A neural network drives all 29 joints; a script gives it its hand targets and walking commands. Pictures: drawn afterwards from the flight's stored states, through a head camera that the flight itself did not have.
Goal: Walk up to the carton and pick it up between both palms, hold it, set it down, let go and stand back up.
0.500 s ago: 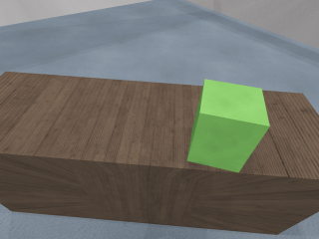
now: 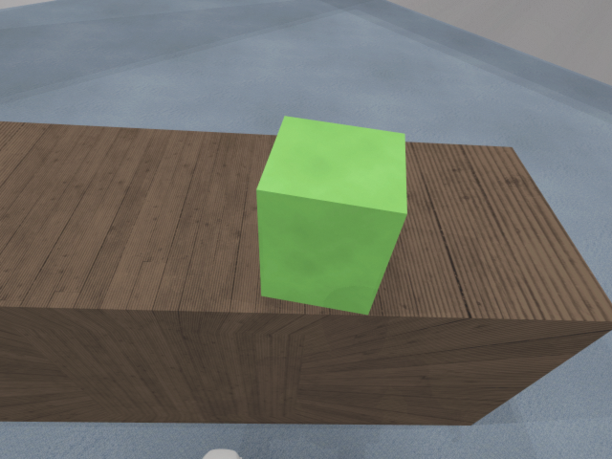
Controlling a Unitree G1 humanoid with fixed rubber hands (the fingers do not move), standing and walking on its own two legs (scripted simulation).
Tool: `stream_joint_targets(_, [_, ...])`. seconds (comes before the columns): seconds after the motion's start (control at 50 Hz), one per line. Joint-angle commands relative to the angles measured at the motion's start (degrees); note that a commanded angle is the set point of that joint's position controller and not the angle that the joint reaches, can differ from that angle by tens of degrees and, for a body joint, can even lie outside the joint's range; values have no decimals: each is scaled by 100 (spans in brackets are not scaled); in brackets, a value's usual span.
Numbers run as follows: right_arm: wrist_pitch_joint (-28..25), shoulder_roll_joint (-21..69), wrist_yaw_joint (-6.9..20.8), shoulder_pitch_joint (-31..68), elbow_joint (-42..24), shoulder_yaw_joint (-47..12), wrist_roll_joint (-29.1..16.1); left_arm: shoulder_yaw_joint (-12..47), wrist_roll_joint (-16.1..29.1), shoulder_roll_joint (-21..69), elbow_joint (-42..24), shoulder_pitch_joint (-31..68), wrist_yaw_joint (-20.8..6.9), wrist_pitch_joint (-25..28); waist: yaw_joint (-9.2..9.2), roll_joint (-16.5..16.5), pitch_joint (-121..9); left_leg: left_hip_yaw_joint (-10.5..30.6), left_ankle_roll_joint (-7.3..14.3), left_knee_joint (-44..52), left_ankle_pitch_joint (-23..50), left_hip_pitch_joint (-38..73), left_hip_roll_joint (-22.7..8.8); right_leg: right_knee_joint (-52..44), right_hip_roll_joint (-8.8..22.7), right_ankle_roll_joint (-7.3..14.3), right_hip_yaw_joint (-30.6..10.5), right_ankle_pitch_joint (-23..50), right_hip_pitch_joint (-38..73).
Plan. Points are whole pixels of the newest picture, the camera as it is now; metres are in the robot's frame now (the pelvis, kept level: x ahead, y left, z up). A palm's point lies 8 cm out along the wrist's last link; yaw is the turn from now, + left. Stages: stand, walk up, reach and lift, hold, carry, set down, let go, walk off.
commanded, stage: walk up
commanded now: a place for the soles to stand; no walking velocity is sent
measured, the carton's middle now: (328, 220) +0.47 -0.02 +0.05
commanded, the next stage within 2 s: none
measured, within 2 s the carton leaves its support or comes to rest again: neither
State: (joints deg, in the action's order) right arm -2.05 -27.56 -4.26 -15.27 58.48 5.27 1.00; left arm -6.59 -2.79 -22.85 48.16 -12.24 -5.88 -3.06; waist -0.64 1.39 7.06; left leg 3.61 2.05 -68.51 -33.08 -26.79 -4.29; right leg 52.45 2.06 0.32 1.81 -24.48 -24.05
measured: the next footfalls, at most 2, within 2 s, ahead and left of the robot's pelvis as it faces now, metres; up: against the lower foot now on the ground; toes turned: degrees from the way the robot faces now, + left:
left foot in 0.16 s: +0.12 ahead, +0.08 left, +0.00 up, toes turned +5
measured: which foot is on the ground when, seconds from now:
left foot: up 0.00-0.14, down 0.16-1.00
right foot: down 0.00-1.00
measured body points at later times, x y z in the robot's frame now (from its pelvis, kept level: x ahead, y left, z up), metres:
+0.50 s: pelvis +0.06 -0.04 +0.03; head +0.10 -0.05 +0.48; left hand +0.15 +0.27 -0.09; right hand +0.21 -0.32 -0.10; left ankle +0.08 +0.07 -0.69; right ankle +0.05 -0.13 -0.69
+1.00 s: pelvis +0.06 -0.02 +0.06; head +0.07 -0.02 +0.51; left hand +0.17 +0.26 -0.08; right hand +0.15 -0.32 -0.08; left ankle +0.08 +0.07 -0.69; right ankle +0.05 -0.13 -0.69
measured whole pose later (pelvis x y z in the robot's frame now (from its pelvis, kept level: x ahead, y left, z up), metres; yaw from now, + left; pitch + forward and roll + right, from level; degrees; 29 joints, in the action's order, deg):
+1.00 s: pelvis +0.06 -0.02 +0.06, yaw +1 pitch -4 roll +0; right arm -0.6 -18.5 0.7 -3.8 67.3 0.9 0.8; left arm -0.1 -0.3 -18.2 64.8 -2.8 -0.3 1.3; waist 0.8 0.2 4.3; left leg -4.6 1.6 -20.6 -9.8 -6.7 0.0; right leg 20.1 0.0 0.9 3.4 -13.2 -2.7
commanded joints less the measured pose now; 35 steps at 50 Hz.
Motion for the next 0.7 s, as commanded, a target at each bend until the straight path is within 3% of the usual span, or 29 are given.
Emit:
stream_joint_targets(0.0, [-327,-1132,28,-304,-464,124,-35,-333,116,-1726,-431,-130,334,228,-98,695,-100,-285,-7,437,163,-956,-112,-3103,1525,1405,-2650,-1272,568])
stream_joint_targets(0.02, [-325,-1043,93,-323,-493,125,-17,-266,99,-1704,-415,-173,356,284,-96,617,-88,-333,-4,622,147,-688,-61,-3101,1650,1447,-2658,-968,401])
stream_joint_targets(0.08, [-289,-781,209,-224,-657,73,-6,-120,162,-1657,-357,-4,460,401,23,618,-180,-354,39,1910,401,335,11,-2652,1749,1444,-2221,1025,74])
stream_joint_targets(0.12, [-319,-681,221,-576,-509,75,17,57,303,-1439,-352,385,482,437,387,338,-541,-411,142,3246,1822,1781,244,-1843,1341,1052,-1437,1918,-458])
stream_joint_targets(0.14, [-336,-863,199,-459,-576,120,72,179,372,-1072,-298,334,504,461,418,-236,-714,386,301,3918,2085,2300,-143,-1213,959,673,-1013,1927,-810])
stream_joint_targets(0.16, [-364,-1315,197,-39,-802,153,78,215,408,-871,-244,217,526,450,232,-1021,-760,2363,808,4469,1513,1793,-1176,-452,128,179,-332,928,-722])
stream_joint_targets(0.18, [-337,-1476,220,352,-840,149,-36,105,436,-1220,-61,174,620,433,109,-769,-713,2373,1452,4242,2053,977,-1731,-540,11,142,-179,-683,162])
stream_joint_targets(0.2, [-314,-1253,261,667,-847,90,-10,167,405,-1100,68,21,632,460,-86,-569,-800,2024,1415,3948,2439,915,-1493,-881,19,161,-254,-500,539])
stream_joint_targets(0.24, [-238,-817,276,982,-779,-89,-57,178,314,-1063,274,25,639,577,-140,-455,-741,876,678,3386,3030,550,-761,-1781,309,203,-655,1184,1104])
stream_joint_targets(0.26, [-194,-725,274,1007,-771,-129,-112,148,271,-1305,328,27,643,637,-79,-250,-679,258,229,2959,3084,473,-281,-2287,697,440,-1302,1705,1122])
stream_joint_targets(0.28, [-157,-631,276,1028,-650,-164,-146,132,295,-1401,425,106,649,687,-41,-58,-639,-76,9,2570,2843,714,68,-2427,1183,774,-1794,2355,962])
stream_joint_targets(0.3, [-120,-609,267,997,-540,-145,-173,126,301,-1543,450,279,672,712,13,-143,-675,-192,-78,2564,2653,754,76,-2348,1378,979,-1891,2984,1088])
stream_joint_targets(0.32, [-121,-588,271,983,-509,-144,-167,141,318,-1527,468,264,700,727,3,-146,-848,-164,-44,2652,2854,842,58,-2178,1358,1029,-1760,3616,1305])
stream_joint_targets(0.36, [-116,-492,282,1055,-448,-141,-170,196,351,-1424,582,424,741,739,50,12,-985,-250,94,2886,3382,1142,7,-2069,1159,759,-1345,4309,1330])
stream_joint_targets(0.38, [-107,-492,296,1049,-425,-135,-184,214,362,-1360,607,481,749,732,33,295,-1103,-241,147,3016,3602,1313,-44,-1982,1049,550,-1088,4483,1401])
stream_joint_targets(0.42, [-84,-529,321,1086,-347,-130,-202,270,325,-1185,630,664,745,694,98,426,-1344,-165,250,3189,3852,1652,-137,-1962,825,377,-840,4048,1352])
stream_joint_targets(0.46, [-57,-535,338,1297,-307,-125,-197,295,333,-1119,675,726,767,675,43,343,-1490,-109,305,3302,4075,1758,-208,-1980,790,267,-762,3826,1523])
stream_joint_targets(0.52, [-28,-443,362,1587,-251,-197,-191,338,310,-1029,803,868,756,676,37,197,-1505,-134,226,3509,3771,1833,-191,-2251,865,355,-855,3468,1573])
stream_joint_targets(0.56, [-4,-409,372,1674,-150,-218,-185,348,284,-1100,849,1053,753,656,74,346,-1425,-126,150,3744,3638,1892,-185,-2459,840,319,-755,3261,1564])
stream_joint_targets(0.68, [11,-419,406,1855,157,-235,-115,366,289,-1070,986,1336,712,617,82,104,-1168,-138,60,4391,3278,2208,-215,-3153,795,225,-740,2359,1526])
